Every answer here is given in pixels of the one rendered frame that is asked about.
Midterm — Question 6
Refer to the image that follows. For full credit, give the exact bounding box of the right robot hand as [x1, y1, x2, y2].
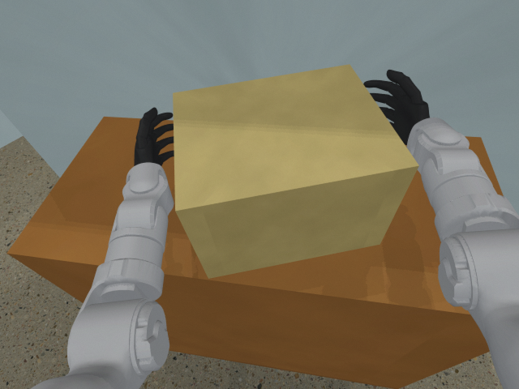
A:
[364, 70, 430, 145]

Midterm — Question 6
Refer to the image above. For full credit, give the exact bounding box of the left robot forearm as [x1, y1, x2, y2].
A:
[67, 162, 174, 368]

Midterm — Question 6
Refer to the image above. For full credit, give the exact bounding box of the pedestal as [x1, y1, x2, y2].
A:
[7, 117, 503, 389]

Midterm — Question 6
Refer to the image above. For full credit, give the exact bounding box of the right robot upper arm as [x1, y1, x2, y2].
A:
[438, 229, 519, 389]

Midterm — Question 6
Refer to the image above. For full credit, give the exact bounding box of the right robot forearm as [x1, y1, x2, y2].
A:
[407, 118, 519, 242]

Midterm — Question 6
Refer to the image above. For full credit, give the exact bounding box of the left robot hand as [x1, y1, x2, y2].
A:
[134, 107, 174, 166]

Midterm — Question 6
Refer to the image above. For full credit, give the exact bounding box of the left robot upper arm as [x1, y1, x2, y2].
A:
[31, 298, 169, 389]

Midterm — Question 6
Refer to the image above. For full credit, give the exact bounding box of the carton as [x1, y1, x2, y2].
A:
[173, 64, 419, 279]

